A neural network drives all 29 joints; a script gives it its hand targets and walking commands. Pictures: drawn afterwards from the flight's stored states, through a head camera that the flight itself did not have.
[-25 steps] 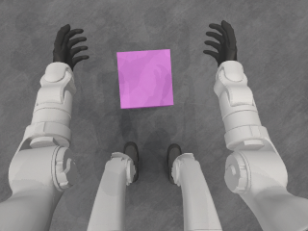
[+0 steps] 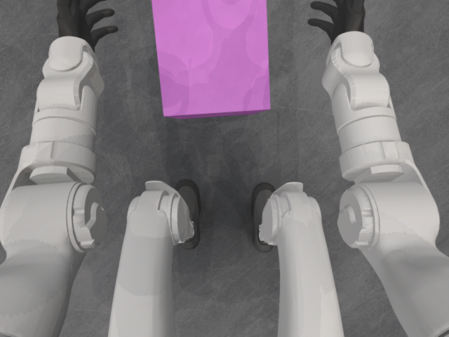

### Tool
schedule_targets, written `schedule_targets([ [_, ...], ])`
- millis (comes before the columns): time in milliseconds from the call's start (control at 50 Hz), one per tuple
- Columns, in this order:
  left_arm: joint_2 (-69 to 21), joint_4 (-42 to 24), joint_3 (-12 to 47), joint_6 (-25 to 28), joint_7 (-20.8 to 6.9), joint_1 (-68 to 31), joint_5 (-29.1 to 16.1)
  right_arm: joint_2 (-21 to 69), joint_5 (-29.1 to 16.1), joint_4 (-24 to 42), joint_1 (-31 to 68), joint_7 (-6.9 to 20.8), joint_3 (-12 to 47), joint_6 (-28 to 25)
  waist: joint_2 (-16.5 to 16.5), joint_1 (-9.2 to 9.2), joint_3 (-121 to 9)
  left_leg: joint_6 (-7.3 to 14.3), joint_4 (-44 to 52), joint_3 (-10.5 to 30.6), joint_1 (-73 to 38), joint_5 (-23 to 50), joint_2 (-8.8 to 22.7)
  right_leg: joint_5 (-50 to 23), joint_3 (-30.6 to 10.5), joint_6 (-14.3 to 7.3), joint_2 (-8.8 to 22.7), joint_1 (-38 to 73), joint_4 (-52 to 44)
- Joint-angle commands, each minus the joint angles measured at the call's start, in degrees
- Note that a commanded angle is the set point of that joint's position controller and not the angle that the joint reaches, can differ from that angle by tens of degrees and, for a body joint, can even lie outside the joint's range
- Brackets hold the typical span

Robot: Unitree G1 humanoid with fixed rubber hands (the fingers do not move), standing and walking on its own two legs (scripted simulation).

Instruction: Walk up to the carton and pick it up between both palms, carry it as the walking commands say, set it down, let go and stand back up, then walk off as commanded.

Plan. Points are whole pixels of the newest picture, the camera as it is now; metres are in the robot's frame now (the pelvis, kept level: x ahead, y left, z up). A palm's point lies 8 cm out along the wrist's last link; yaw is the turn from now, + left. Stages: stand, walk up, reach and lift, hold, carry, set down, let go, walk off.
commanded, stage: reach and lift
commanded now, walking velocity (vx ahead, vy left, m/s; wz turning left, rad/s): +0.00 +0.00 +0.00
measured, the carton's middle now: (213, 67) +0.53 +0.03 -0.39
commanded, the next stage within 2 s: none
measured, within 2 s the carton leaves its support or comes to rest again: neither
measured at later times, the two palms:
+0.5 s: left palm (120, 69) +0.50 +0.21 -0.30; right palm (304, 61) +0.52 -0.14 -0.29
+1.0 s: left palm (128, 70) +0.51 +0.20 -0.34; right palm (299, 62) +0.53 -0.14 -0.33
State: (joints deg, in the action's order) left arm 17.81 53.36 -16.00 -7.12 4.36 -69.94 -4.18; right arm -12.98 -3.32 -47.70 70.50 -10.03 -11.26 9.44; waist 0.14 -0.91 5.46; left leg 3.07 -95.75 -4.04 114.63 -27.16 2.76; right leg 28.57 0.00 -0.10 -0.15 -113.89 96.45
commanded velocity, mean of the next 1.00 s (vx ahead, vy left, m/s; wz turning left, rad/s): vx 0.00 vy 0.00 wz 0.00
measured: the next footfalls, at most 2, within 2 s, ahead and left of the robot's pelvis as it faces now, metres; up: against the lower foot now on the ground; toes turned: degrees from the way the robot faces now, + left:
none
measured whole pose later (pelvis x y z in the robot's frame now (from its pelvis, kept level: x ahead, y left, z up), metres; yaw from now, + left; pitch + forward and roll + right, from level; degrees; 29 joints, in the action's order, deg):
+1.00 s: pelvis -0.03 +0.00 -0.14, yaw +1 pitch +33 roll +0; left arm 23.9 70.3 -4.4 -3.6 5.5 -88.3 -14.0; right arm -19.8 -13.3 -63.7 88.6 -9.5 -0.1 4.8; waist 0.2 -0.9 30.0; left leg 3.4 -123.7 -3.5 125.8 -30.5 3.2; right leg 32.5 0.1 -0.1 -0.1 -125.0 124.9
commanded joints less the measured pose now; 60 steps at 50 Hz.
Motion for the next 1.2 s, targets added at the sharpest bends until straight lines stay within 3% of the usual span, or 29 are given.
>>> schedule_targets([
  [0,14.67,-8.35,2.61,1.01,1.29,-26.61,-3.07,-8.27,-7.19,9.35,27.39,-0.77,3.06,-1.48,1.41,-5.5,-73.9,-2.38,0.89,3.58,-38.9,16.04,-6.37,-10.39,2.86,1.94,-5.43,26.25,0.6],
  [20,13.85,-8.65,4.15,0.69,1.47,-27.49,-2.95,-8.74,-7.95,10.09,25.92,-1.21,1.98,-1.71,-2.22,-4.09,-75.17,-2.62,1.03,3.85,-40.76,17.01,-5.92,-10.64,3.19,1.87,-5.43,25.35,1.12],
  [80,15.19,-14.22,5.75,0.52,1.87,-30.69,-7.7,-10.78,-8.34,14.0,28.68,-2.32,4.71,-1.42,1.97,-2.36,-88.83,-2.07,-3.64,3.51,-43.17,23.3,-6.38,-18.8,2.82,2.05,-5.08,36.66,4.97],
  [100,13.45,-4.46,6.9,-0.25,1.69,-28.35,-7.25,-11.56,-9.13,7.38,27.03,-2.39,4.5,-1.1,-1.46,-2.48,-76.7,-2.42,-4.81,3.22,-38.79,17.32,-5.56,-12.91,2.09,1.48,-4.21,29.7,5.34],
  [120,18.29,-13.75,4.24,0.33,2.02,-31.15,-6.9,-12.98,-8.24,13.82,29.56,-2.69,3.5,-0.97,0.13,-2.95,-85.1,-2.35,-5.29,3.23,-43.69,21.04,-6.23,-15.93,2.31,1.68,-4.61,34.64,5.79],
  [160,17.81,-5.41,5.77,0.06,2.18,-30.45,-6.1,-10.47,-10.78,7.59,29.9,-2.37,7.33,-0.76,1.25,-5.77,-80.13,-1.77,-7.46,3.07,-37.79,19.0,-5.94,-15.2,1.1,2.07,-4.39,32.72,7.8],
  [200,20.13,-9.25,5.82,0.34,2.36,-32.11,-7.41,-11.9,-12.77,12.88,33.01,-3.1,6.97,-0.91,1.86,-5.31,-88.53,-1.71,-9.42,2.56,-40.03,20.33,-5.46,-17.16,0.54,1.98,-4.53,38.35,9.17],
  [240,19.37,-17.74,9.38,-0.56,2.96,-37.78,-10.44,-14.01,-13.35,16.36,36.4,-3.77,6.86,-0.2,1.66,-1.32,-100.54,-2.26,-11.09,3.4,-48.61,24.35,-5.23,-21.93,2.38,1.16,-4.82,44.21,11.9],
  [280,18.98,-6.26,10.5,-2.27,3.55,-38.76,-10.48,-16.17,-13.27,6.37,34.72,-3.64,6.63,1.08,-1.57,-0.54,-87.87,-2.22,-12.44,4.99,-47.68,19.68,-4.76,-12.88,2.81,1.01,-4.55,32.57,12.9],
  [340,19.82,-10.7,9.67,-0.54,3.74,-38.19,-11.64,-15.3,-13.66,13.59,38.66,-3.36,8.24,-0.38,0.93,-3.18,-87.86,-1.75,-14.28,4.06,-44.46,21.64,-4.88,-15.63,1.73,1.33,-4.29,35.88,14.54],
  [360,19.21,-8.59,11.78,-0.3,3.73,-41.7,-11.99,-13.99,-13.2,4.74,36.18,-3.06,8.27,-0.22,-0.37,-0.51,-77.67,-2.03,-13.65,4.51,-41.54,16.93,-3.87,-12.36,2.22,0.96,-4.11,31.66,15.35],
  [380,18.9,-4.97,10.28,0.52,3.55,-40.31,-10.58,-12.82,-13.22,3.01,37.12,-2.47,8.36,-0.98,-0.2,-3.6,-72.89,-2.25,-14.16,4.23,-37.87,15.33,-3.84,-11.08,1.84,0.93,-3.83,28.55,15.74],
  [460,17.62,6.27,11.98,3.38,2.04,-41.02,-10.63,-13.43,-12.21,-7.6,38.55,-0.53,8.02,-3.71,1.37,-2.44,-59.37,-2.53,-16.76,5.27,-30.7,12.81,-3.78,-8.75,2.05,1.5,-3.19,21.94,19.24],
  [480,17.09,-1.07,11.48,4.43,2.4,-43.99,-11.15,-13.13,-13.26,-1.16,39.4,-0.62,7.37,-5.17,0.43,-2.51,-65.9,-2.55,-16.15,4.89,-34.38,15.76,-3.72,-11.31,2.08,1.38,-3.33,26.17,18.47],
  [500,17.44,8.14,12.58,4.07,2.03,-42.66,-9.77,-13.44,-12.77,-8.52,38.91,-0.48,7.65,-5.06,-0.77,-1.68,-54.86,-2.82,-17.43,3.88,-27.35,11.02,-3.29,-7.31,1.41,1.39,-3.47,20.38,18.13],
  [520,18.41,3.77,12.24,4.8,1.73,-43.89,-10.73,-14.09,-12.3,-5.67,41.44,-0.3,8.37,-5.19,0.45,-3.78,-60.16,-2.79,-17.88,4.0,-30.01,14.36,-4.12,-9.23,1.25,1.79,-2.83,22.9,18.77],
  [540,16.71,7.15,14.17,4.77,1.41,-44.93,-11.65,-13.53,-13.17,-10.07,38.55,0.06,9.21,-5.21,-0.89,-1.65,-55.72,-3.03,-18.78,4.21,-29.74,12.05,-3.15,-7.57,1.21,1.37,-2.66,21.3,19.01],
  [600,17.78,12.82,12.45,5.64,0.67,-42.68,-10.76,-11.34,-13.68,-9.34,41.13,1.11,10.04,-6.41,1.75,-4.25,-48.83,-2.1,-19.58,5.39,-23.52,11.93,-3.14,-8.71,-0.1,1.93,-2.58,18.3,20.29],
  [800,17.27,6.3,12.93,6.73,1.61,-43.24,-12.52,-13.03,-14.37,-6.75,38.06,0.24,10.37,-7.06,1.13,-2.36,-60.81,-2.79,-23.42,4.16,-30.27,18.87,-3.29,-14.25,0.41,1.79,-2.92,22.91,22.24],
  [820,17.72,7.73,12.68,6.81,1.68,-42.39,-10.35,-12.67,-14.42,-7.42,38.82,0.23,9.85,-7.21,-1.25,-4.68,-56.99,-2.63,-22.33,4.86,-30.04,18.33,-2.88,-12.71,0.31,1.7,-3.06,18.74,22.69],
  [840,19.18,8.04,11.13,6.57,1.63,-42.72,-10.7,-12.18,-13.76,-9.26,39.21,0.01,11.41,-6.5,1.98,-4.99,-58.71,-3.16,-22.63,4.51,-28.8,18.4,-2.96,-13.61,0.11,1.86,-2.52,22.63,22.18],
  [860,17.01,9.48,13.96,6.64,1.53,-40.73,-11.21,-10.4,-14.94,-11.04,35.45,0.3,10.89,-6.61,-1.3,-4.49,-55.05,-2.92,-20.92,3.95,-26.73,15.69,-2.83,-12.44,-0.18,1.5,-3.01,23.37,21.36],
  [900,18.68,9.95,12.41,6.32,1.43,-43.06,-11.69,-12.54,-13.7,-11.17,37.11,-0.1,9.97,-6.74,1.4,-1.88,-56.15,-2.88,-21.66,4.12,-25.49,13.51,-2.76,-11.91,0.44,1.71,-2.5,24.05,21.83],
  [940,16.26,8.32,13.48,6.5,1.49,-41.2,-12.84,-12.13,-15.26,-5.44,40.49,0.49,11.64,-7.52,1.82,-5.33,-56.27,-2.61,-21.29,3.79,-25.96,15.64,-3.3,-12.0,0.84,2.01,-3.0,22.54,21.89],
  [1040,15.68,8.12,14.29,6.41,1.4,-43.08,-14.0,-12.5,-14.03,-9.01,38.06,0.09,10.01,-7.19,1.14,-1.18,-57.2,-2.77,-21.48,4.84,-28.15,14.77,-3.17,-12.61,1.09,1.41,-2.84,22.65,22.48],
  [1060,15.31,10.48,14.22,5.89,1.34,-42.24,-12.82,-9.94,-15.0,-10.0,38.4,0.27,11.9,-6.62,2.52,-3.5,-54.78,-2.72,-21.49,3.65,-24.59,13.18,-2.98,-11.78,0.08,1.48,-2.8,25.35,21.22],
  [1100,15.83,8.85,15.62,6.33,1.16,-43.38,-13.57,-10.21,-14.28,-8.42,38.84,0.39,10.37,-6.89,1.92,-1.69,-56.05,-2.53,-21.1,5.08,-28.9,15.13,-3.14,-11.82,1.53,1.82,-3.23,22.0,22.39],
  [1120,14.89,6.22,15.37,6.28,1.42,-44.16,-13.82,-11.92,-14.99,-8.68,38.89,0.12,10.16,-7.36,-0.97,-2.66,-56.26,-3.05,-21.38,4.63,-28.16,15.83,-3.35,-12.11,1.02,1.04,-3.16,21.14,22.58],
  [1180,12.93,8.76,14.49,6.63,1.2,-40.75,-12.56,-6.76,-16.19,-7.58,38.97,1.07,12.41,-7.29,1.87,-5.21,-55.12,-2.31,-21.12,4.22,-28.09,15.79,-3.58,-10.92,0.19,1.72,-3.66,21.09,21.24],
])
